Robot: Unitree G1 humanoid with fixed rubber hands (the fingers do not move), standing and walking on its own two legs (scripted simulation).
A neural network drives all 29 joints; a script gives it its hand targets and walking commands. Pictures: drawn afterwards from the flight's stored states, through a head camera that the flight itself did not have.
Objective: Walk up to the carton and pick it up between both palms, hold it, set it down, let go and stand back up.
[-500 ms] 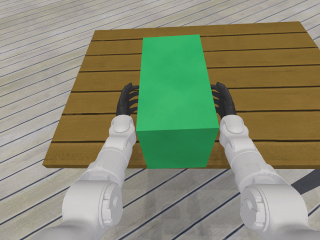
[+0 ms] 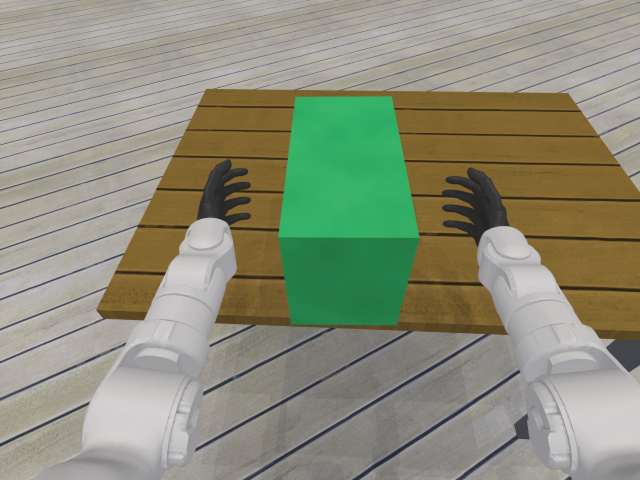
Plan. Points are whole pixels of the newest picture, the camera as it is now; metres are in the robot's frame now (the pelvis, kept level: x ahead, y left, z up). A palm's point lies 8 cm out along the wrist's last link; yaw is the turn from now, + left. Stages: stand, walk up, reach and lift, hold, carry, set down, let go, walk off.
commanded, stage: set down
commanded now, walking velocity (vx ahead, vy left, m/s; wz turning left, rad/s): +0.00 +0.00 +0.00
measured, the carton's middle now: (343, 205) +0.54 +0.02 +0.03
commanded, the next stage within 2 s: none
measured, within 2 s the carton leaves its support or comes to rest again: neither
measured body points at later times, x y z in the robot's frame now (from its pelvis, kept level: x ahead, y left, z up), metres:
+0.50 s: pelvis -0.01 +0.01 +0.00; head +0.01 +0.02 +0.45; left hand +0.41 +0.18 +0.09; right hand +0.42 -0.12 +0.09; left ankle +0.03 +0.15 -0.74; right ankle +0.04 -0.09 -0.74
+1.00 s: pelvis +0.02 +0.00 +0.01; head +0.06 +0.00 +0.46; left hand +0.41 +0.19 +0.09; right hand +0.43 -0.14 +0.08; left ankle +0.03 +0.15 -0.74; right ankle +0.04 -0.09 -0.74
